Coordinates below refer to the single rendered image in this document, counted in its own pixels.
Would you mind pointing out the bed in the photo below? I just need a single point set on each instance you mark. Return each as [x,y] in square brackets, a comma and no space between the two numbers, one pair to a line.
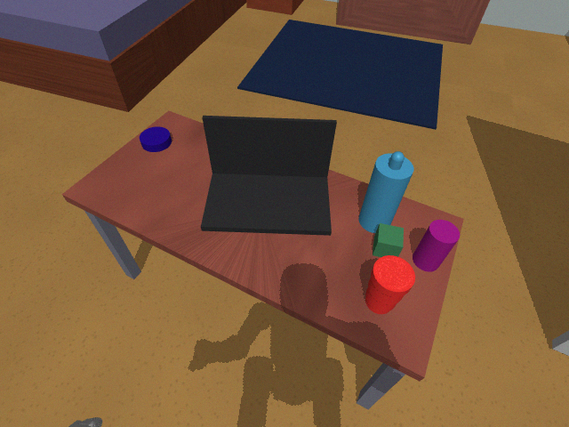
[107,52]

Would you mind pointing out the coffee table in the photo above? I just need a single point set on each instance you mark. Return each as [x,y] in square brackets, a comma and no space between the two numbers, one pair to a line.
[321,280]

